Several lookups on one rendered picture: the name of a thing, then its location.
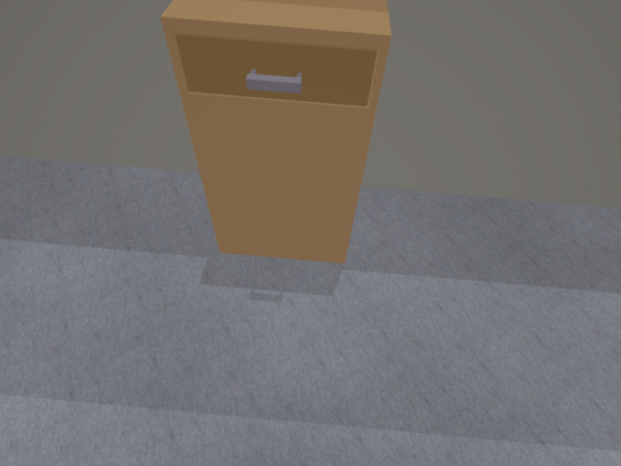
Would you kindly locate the cabinet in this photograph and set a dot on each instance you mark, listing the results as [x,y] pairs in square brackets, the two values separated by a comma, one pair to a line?
[281,177]

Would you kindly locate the drawer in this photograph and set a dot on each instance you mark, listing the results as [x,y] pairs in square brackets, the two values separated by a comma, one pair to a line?
[330,74]

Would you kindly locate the handle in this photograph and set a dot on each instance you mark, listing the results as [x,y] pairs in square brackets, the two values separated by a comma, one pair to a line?
[273,83]

